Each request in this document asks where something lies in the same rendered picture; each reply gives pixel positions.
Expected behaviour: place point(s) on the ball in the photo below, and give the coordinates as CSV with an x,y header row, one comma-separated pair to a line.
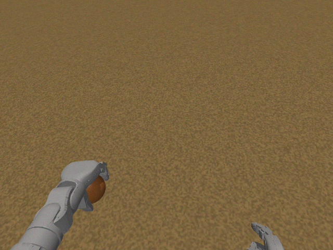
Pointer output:
x,y
96,189

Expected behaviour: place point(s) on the right robot hand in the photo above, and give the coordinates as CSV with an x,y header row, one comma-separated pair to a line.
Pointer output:
x,y
271,242

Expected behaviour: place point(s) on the left robot arm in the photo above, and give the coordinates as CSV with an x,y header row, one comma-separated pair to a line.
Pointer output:
x,y
54,219

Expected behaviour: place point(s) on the left robot hand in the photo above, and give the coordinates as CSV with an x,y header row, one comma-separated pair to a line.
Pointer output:
x,y
86,172

